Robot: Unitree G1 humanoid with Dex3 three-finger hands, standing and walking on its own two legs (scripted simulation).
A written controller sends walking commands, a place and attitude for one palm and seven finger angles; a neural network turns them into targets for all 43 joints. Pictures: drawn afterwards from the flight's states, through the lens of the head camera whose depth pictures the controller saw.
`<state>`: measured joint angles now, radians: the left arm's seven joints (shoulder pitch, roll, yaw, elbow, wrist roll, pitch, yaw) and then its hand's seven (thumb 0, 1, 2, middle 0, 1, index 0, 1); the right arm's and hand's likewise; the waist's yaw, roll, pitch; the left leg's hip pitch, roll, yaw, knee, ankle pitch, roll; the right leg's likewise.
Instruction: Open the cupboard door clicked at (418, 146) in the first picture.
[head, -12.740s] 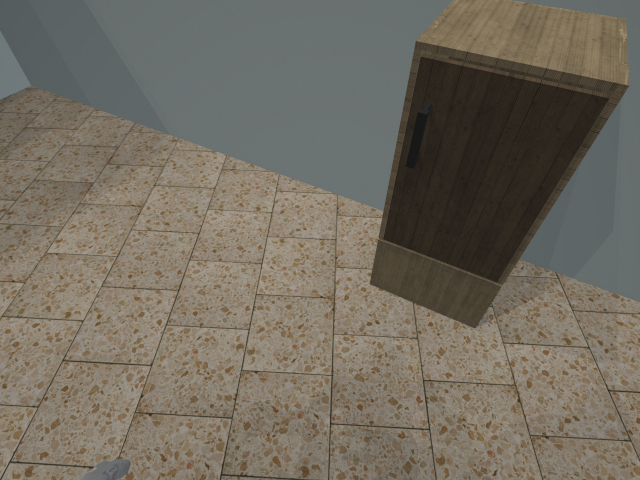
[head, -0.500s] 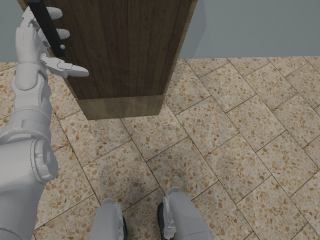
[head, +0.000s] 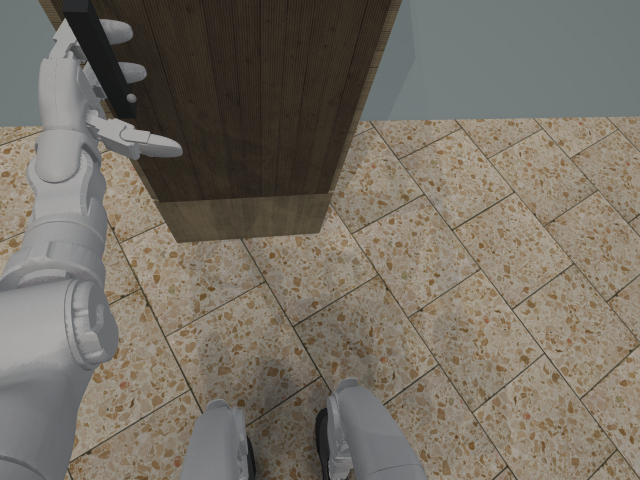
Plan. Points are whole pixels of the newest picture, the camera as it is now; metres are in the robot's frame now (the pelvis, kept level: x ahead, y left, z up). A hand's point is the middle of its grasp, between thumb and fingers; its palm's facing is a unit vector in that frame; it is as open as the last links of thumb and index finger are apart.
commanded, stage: close the thumb around the handle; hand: left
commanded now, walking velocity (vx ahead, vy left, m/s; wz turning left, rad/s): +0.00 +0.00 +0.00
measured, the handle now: (107, 52) +0.61 +0.18 +0.06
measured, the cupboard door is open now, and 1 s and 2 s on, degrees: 0 4 48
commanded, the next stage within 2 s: pull the door open along its arc in 0.64 s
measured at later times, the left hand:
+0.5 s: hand (131, 99) +0.55 +0.16 +0.05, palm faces +0.01 -1.00 -0.01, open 6.6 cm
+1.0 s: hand (132, 114) +0.53 +0.16 +0.05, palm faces +0.00 -1.00 -0.02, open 5.7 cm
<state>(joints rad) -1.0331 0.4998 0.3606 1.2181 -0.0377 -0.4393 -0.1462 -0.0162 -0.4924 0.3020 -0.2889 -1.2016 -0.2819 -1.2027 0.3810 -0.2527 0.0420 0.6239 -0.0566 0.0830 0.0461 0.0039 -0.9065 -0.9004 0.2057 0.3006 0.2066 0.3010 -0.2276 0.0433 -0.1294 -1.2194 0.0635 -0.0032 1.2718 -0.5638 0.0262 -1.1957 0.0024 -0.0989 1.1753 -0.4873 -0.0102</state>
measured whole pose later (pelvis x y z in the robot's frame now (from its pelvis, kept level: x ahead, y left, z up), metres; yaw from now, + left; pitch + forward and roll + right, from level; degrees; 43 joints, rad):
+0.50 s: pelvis +0.00 +0.00 +0.00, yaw +0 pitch +29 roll -5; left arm -1.01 0.48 0.36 1.20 -0.04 -0.44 -0.13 0.00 0.59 0.76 -0.35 -1.32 -0.35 -1.32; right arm 0.39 -0.25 0.04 0.63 -0.06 0.09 0.05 0.00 -0.91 -0.90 0.21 0.30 0.21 0.30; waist -0.22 0.05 -0.13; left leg -1.21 0.06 0.00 1.27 -0.57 0.03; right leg -1.19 0.00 -0.09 1.17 -0.49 0.00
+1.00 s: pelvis +0.01 +0.00 +0.01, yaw -1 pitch +28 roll -3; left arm -0.88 0.45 0.38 1.11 -0.07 -0.45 -0.17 0.00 0.74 0.77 -0.37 -1.35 -0.35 -1.35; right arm 0.38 -0.25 0.03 0.60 -0.04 0.11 0.05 0.00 -0.91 -0.90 0.21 0.30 0.21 0.30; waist -0.20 0.05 -0.13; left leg -1.15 0.07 0.02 1.23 -0.56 0.02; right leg -1.15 0.01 -0.07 1.15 -0.49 -0.01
